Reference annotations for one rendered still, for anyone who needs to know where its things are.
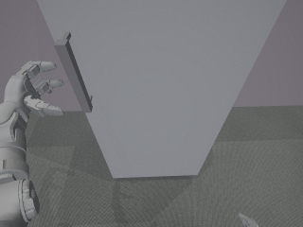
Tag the fridge door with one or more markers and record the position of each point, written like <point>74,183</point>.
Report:
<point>163,74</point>

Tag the robot left upper arm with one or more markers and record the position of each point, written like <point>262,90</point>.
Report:
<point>19,203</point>

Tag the left robot hand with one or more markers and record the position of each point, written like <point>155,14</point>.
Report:
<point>19,89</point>

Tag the right robot hand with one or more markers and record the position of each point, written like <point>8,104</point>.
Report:
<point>246,221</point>

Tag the left robot forearm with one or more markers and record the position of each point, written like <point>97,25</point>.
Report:
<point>13,143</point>

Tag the handle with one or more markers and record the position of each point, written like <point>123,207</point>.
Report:
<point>70,66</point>

